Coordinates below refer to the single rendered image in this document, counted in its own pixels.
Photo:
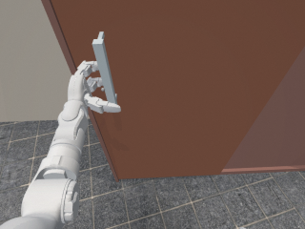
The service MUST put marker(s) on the robot left forearm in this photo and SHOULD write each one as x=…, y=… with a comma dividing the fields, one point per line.
x=66, y=148

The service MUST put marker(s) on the wardrobe door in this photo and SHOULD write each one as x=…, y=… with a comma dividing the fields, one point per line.
x=277, y=137
x=191, y=76

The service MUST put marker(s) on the left robot hand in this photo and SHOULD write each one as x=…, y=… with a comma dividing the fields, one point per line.
x=81, y=89

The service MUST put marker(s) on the robot left upper arm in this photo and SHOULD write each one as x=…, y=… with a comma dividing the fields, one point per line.
x=49, y=204

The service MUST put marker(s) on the handle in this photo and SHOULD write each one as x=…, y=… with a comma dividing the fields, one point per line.
x=104, y=67

